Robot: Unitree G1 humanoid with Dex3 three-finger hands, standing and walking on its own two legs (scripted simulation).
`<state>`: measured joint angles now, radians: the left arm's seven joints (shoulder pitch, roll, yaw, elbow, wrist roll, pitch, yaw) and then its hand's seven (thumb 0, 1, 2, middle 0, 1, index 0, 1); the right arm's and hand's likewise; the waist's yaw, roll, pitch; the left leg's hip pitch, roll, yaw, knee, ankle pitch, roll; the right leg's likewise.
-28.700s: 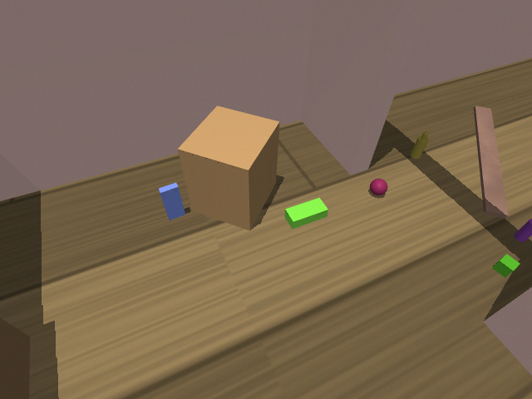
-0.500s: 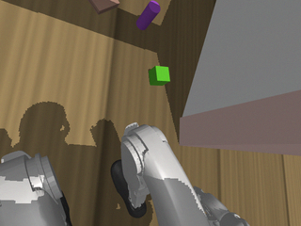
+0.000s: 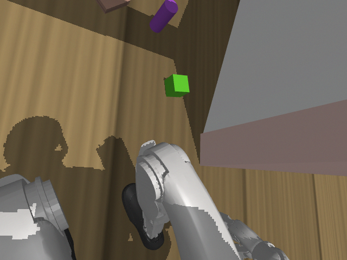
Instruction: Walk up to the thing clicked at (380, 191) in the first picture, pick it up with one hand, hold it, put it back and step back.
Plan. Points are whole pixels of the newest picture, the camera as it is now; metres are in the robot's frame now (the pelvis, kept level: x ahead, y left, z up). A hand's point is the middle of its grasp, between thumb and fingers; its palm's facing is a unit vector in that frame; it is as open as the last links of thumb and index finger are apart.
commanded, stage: rest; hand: left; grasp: from above
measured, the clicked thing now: out of the picture +0.43 +0.38 -0.26
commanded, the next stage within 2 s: open in 0.10 s
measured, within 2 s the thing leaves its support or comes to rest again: neither
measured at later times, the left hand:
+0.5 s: hand out of the picture +0.42 +0.36 -0.24, palm faces -0.41 -0.19 -0.89, open 11.5 cm
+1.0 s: hand out of the picture +0.42 +0.37 -0.24, palm faces -0.42 -0.18 -0.89, open 13.7 cm
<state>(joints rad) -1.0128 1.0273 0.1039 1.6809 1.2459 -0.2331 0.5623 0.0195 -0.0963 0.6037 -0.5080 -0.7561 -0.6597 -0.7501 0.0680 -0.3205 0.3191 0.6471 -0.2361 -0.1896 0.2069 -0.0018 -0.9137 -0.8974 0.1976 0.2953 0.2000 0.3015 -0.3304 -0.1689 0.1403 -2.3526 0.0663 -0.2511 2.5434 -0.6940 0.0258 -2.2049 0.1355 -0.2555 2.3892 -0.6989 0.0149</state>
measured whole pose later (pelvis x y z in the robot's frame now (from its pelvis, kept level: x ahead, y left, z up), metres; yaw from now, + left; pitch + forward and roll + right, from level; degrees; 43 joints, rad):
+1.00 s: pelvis +0.00 +0.00 +0.00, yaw +0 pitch +25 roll -14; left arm -1.02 1.06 0.09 1.68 1.23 -0.25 0.55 0.00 -0.46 0.95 -0.09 -1.06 -0.11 -1.05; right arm 0.05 -0.34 0.35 0.63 -0.25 -0.19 0.21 0.00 -0.90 -0.89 0.20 0.30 0.20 0.30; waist -0.33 -0.17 0.16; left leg -2.34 0.07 -0.26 2.54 -0.69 0.02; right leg -2.20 0.14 -0.26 2.38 -0.68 0.01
